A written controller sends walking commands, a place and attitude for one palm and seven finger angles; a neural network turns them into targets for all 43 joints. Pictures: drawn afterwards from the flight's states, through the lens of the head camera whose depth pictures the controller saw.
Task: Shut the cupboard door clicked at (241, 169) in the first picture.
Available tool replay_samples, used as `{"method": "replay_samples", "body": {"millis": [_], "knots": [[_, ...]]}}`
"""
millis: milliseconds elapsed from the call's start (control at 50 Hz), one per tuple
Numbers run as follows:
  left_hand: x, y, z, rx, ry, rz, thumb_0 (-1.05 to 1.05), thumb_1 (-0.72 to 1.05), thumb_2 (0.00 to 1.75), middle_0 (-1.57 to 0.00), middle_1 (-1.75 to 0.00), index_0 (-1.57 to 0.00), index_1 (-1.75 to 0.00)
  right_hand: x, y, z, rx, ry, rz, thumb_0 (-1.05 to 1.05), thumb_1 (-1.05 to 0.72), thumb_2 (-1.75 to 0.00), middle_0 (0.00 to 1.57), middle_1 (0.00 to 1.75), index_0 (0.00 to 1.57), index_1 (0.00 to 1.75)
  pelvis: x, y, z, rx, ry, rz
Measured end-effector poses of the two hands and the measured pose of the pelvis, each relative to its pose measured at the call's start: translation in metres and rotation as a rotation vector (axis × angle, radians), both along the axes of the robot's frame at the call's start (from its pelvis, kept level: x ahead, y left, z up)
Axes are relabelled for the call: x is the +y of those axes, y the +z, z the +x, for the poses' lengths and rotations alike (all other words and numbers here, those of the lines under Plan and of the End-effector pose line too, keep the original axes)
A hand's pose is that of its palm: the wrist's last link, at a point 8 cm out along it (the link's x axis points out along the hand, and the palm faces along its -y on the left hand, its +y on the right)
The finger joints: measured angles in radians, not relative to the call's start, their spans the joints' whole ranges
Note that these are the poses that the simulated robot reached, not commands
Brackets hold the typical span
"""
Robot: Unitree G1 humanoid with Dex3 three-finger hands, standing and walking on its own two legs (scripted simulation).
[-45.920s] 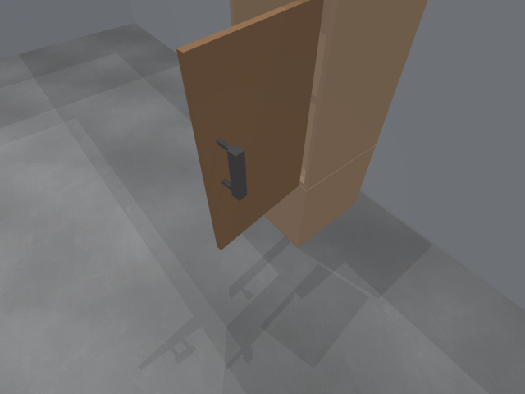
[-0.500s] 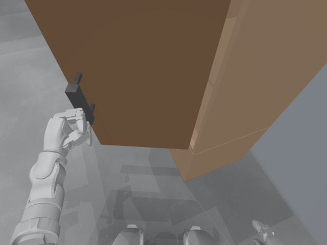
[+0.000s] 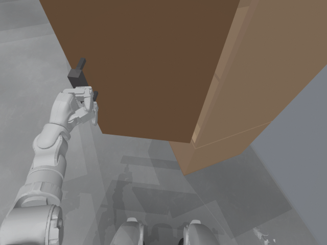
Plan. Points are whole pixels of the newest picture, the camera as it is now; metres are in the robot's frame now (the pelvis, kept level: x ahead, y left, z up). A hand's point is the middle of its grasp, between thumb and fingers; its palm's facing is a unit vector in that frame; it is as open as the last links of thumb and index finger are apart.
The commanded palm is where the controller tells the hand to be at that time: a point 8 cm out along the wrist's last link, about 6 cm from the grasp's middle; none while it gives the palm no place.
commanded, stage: push the door shut along its arc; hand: left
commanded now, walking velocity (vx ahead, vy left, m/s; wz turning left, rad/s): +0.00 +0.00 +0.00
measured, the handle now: (86, 86) +0.50 +0.21 +0.06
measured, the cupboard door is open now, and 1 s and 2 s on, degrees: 63 48 32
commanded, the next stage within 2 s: pull the fist back off the door in 1.42 s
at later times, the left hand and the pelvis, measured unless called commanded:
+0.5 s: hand (105, 90) +0.48 +0.16 +0.06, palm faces -0.26 -0.96 -0.03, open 3.1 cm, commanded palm +0.49 +0.19 +0.06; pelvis -0.01 +0.00 -0.02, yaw -1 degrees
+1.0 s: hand (127, 75) +0.53 +0.11 +0.07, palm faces -0.40 -0.92 -0.03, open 2.8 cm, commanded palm +0.54 +0.15 +0.06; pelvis +0.00 +0.00 -0.02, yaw -3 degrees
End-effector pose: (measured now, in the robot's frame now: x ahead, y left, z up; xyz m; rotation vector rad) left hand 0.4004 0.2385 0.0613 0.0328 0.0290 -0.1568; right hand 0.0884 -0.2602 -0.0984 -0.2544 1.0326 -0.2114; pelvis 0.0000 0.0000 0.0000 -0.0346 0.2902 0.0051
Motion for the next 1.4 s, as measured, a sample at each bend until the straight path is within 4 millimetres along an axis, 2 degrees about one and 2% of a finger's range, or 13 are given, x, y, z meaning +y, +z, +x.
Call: {"method": "replay_samples", "body": {"millis": [320,520,740,840,980,1120,1260,1400], "knots": [[-0.009,0.0,0.05,0.017,-0.067,0.006,0.01,0.9,0.9,-1.3,-1.5,-1.33,-1.5,-0.005,-0.012,-0.051,0.128,-0.051,-0.023,0.0,-0.9,-0.89,0.21,0.3,0.2,0.3,0.002,-0.012,-0.009,0.061,-0.001,-0.01],[-0.02,0.001,0.077,0.028,-0.116,0.011,0.01,0.91,0.9,-1.3,-1.5,-1.3,-1.5,-0.006,-0.015,-0.072,0.186,-0.079,-0.032,0.0,-0.9,-0.89,0.21,0.3,0.2,0.3,0.004,-0.017,-0.009,0.093,-0.007,-0.017],[-0.063,0.006,0.109,0.033,-0.221,-0.007,0.01,0.91,0.9,-1.3,-1.5,-1.29,-1.5,-0.001,-0.015,-0.082,0.195,-0.126,-0.02,0.0,-0.9,-0.89,0.21,0.3,0.2,0.3,0.005,-0.019,-0.004,0.115,-0.028,-0.016],[-0.076,0.01,0.124,0.029,-0.229,-0.002,0.01,0.9,0.9,-1.3,-1.5,-1.29,-1.5,0.0,-0.017,-0.089,0.202,-0.158,-0.005,0.0,-0.9,-0.89,0.21,0.3,0.2,0.3,0.004,-0.02,-0.001,0.126,-0.044,-0.01],[-0.073,0.009,0.13,0.051,-0.247,0.015,-0.02,0.86,0.91,-1.3,-1.5,-1.3,-1.5,0.0,-0.022,-0.101,0.257,-0.172,0.008,0.0,-0.9,-0.89,0.21,0.3,0.2,0.3,0.0,-0.023,0.001,0.134,-0.047,-0.007],[-0.073,0.01,0.137,0.059,-0.277,0.021,-0.02,0.84,0.92,-1.3,-1.5,-1.32,-1.5,-0.009,-0.026,-0.106,0.285,-0.154,-0.034,0.0,-0.9,-0.89,0.21,0.3,0.2,0.3,-0.003,-0.031,-0.005,0.154,-0.03,-0.02],[-0.078,0.009,0.147,0.054,-0.292,0.014,-0.02,0.85,0.94,-1.3,-1.5,-1.31,-1.5,-0.016,-0.028,-0.109,0.276,-0.145,-0.085,0.0,-0.9,-0.89,0.21,0.3,0.2,0.3,-0.002,-0.04,-0.013,0.178,-0.026,-0.032],[-0.086,0.01,0.153,0.057,-0.303,0.012,-0.01,0.89,0.97,-1.3,-1.5,-1.3,-1.5,-0.012,-0.032,-0.119,0.283,-0.145,-0.094,0.0,-0.9,-0.89,0.21,0.3,0.2,0.3,0.001,-0.046,-0.019,0.191,-0.025,-0.04]]}}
